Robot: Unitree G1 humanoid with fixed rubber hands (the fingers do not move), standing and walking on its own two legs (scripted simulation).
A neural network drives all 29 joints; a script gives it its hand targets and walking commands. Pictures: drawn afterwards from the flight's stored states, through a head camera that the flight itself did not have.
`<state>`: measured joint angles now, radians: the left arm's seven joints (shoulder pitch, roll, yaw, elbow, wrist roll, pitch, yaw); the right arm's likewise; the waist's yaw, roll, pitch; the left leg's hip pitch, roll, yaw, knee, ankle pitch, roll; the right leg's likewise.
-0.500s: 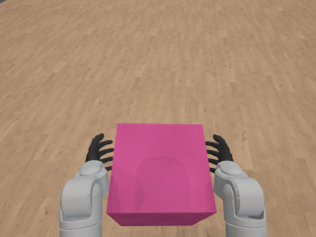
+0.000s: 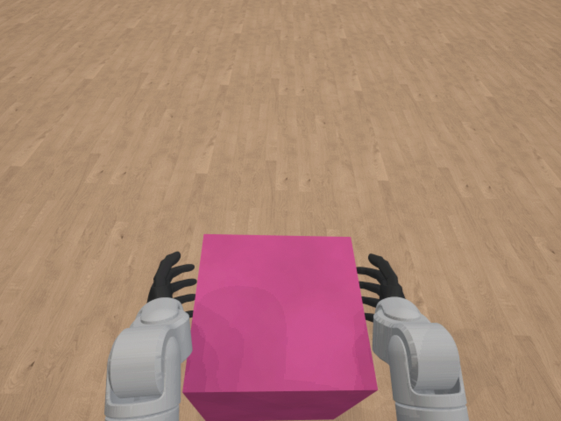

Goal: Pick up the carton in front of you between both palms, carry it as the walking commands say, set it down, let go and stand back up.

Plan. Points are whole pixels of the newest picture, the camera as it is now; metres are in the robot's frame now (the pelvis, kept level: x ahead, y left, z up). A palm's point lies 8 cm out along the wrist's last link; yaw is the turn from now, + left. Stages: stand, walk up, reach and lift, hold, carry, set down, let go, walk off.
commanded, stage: carry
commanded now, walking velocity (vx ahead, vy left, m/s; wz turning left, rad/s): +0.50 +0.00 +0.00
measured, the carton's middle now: (274, 334) +0.28 +0.01 -0.04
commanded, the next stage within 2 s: hold in 1.96 s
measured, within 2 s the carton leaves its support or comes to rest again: neither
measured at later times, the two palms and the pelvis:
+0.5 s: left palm (214, 184) +0.48 +0.11 +0.09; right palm (378, 186) +0.50 -0.18 +0.07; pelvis +0.22 -0.06 +0.00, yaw +3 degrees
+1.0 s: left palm (202, 159) +0.55 +0.13 +0.09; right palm (356, 151) +0.57 -0.15 +0.09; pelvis +0.29 -0.04 -0.01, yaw +3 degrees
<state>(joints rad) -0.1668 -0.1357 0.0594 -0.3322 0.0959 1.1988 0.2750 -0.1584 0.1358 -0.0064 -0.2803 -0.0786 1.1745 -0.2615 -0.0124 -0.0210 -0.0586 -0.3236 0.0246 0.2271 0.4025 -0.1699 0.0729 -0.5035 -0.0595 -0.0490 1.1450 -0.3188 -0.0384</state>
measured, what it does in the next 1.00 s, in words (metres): walks ahead: right foot, then left foot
